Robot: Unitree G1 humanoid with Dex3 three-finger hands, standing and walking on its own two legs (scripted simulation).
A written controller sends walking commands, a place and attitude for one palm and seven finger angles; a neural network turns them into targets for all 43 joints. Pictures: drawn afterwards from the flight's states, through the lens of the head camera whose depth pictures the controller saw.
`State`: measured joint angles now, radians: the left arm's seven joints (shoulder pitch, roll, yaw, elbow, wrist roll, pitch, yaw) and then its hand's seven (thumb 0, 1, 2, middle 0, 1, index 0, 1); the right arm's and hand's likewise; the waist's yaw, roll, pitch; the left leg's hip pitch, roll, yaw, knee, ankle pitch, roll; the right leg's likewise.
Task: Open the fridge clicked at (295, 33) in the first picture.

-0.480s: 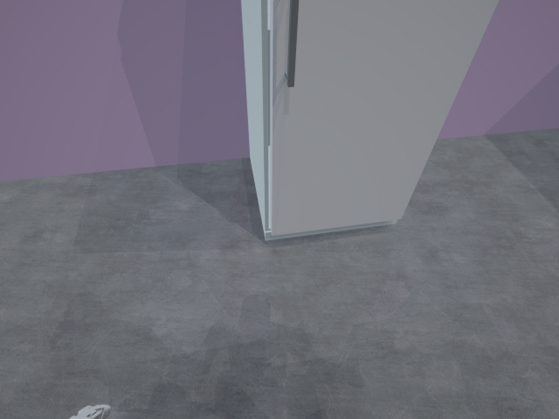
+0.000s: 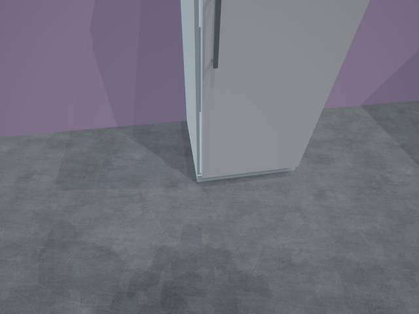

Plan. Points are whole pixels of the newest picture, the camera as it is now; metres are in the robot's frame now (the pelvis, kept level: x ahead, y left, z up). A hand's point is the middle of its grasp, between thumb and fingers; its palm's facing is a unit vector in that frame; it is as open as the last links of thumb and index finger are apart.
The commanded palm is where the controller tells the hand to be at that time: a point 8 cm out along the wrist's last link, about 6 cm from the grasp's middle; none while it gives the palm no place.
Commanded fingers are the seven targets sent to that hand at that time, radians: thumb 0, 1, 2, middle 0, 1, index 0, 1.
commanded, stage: stand and wait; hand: left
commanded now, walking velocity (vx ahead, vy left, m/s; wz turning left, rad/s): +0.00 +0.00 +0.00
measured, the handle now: (215, 28) +0.92 +0.04 +0.15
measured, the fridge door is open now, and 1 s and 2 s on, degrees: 0 0 0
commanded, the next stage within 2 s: look at it before walking up in 0.34 s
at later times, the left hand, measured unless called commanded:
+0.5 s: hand out of the picture +0.06 +0.23 -0.15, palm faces -0.03 -0.95 -0.32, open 7.4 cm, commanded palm none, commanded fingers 0.00 0.90 0.90 -0.20 -0.30 -0.20 -0.30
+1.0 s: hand out of the picture +0.06 +0.23 -0.16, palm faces -0.04 -0.95 -0.32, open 7.4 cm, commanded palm none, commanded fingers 0.00 0.90 0.90 -0.20 -0.30 -0.20 -0.30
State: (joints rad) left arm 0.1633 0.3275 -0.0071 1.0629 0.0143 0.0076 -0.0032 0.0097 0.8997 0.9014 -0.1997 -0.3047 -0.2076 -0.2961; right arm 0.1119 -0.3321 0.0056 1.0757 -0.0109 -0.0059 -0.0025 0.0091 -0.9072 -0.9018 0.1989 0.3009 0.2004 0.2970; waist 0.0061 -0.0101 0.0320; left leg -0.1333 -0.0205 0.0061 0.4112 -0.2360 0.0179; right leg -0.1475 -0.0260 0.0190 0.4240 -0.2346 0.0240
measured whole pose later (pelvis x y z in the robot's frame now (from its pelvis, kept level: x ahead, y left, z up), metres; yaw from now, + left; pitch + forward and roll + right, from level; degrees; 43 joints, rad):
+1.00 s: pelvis -0.01 -0.01 +0.00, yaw +0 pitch -2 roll +0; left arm 0.15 0.34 -0.01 1.10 0.01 0.00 -0.01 0.01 0.90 0.90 -0.20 -0.30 -0.21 -0.30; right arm 0.12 -0.34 0.01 1.12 -0.01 -0.01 0.00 0.01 -0.91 -0.90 0.20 0.30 0.20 0.30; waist 0.00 -0.01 0.04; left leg -0.13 0.00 0.01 0.36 -0.20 0.00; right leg -0.14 -0.01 0.02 0.38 -0.20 0.01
